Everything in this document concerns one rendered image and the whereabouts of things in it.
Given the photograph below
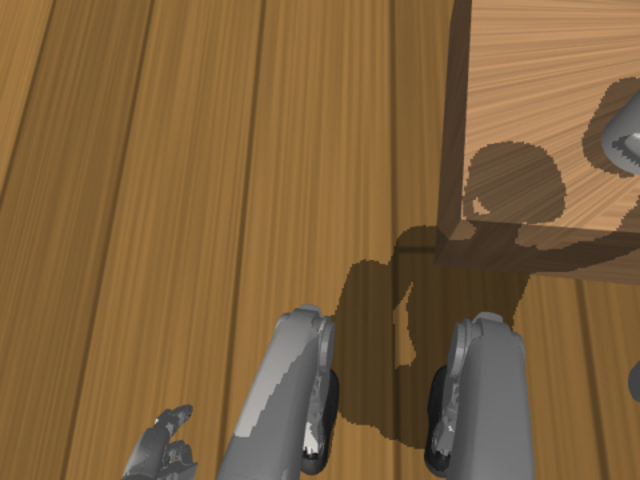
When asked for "can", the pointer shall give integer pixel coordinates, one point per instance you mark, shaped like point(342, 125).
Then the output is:
point(625, 123)

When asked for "right robot hand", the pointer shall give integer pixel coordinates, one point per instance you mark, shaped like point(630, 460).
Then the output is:
point(633, 143)

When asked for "left robot foot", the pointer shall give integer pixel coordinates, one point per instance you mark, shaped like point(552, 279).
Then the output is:
point(315, 463)

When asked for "left robot hand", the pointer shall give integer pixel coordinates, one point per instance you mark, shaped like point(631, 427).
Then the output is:
point(153, 455)

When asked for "right robot foot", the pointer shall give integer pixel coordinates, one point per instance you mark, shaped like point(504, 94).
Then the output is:
point(436, 462)

